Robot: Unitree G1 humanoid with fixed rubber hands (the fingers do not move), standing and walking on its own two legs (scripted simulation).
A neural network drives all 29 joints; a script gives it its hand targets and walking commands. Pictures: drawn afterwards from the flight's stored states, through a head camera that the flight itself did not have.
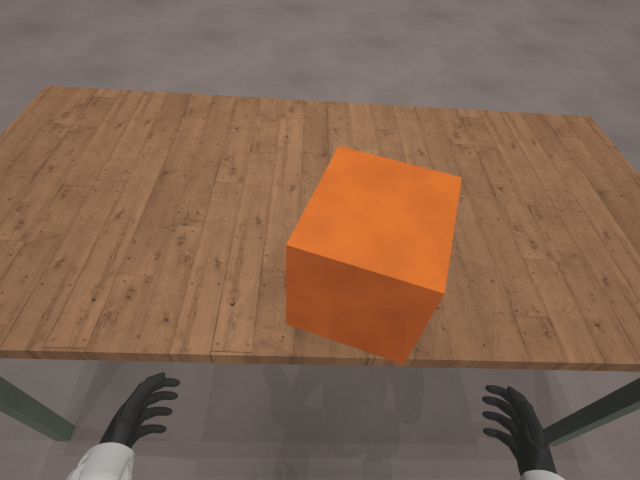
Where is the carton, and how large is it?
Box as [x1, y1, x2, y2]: [286, 146, 461, 364]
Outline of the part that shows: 338,146 286,244 286,323 403,364 444,293 461,177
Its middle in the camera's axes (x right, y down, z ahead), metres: +0.08 +0.02 +0.60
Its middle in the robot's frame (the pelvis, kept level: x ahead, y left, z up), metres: +0.43 -0.06 +0.01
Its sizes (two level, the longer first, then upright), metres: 0.221 0.195 0.202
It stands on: a table, 0.68 m high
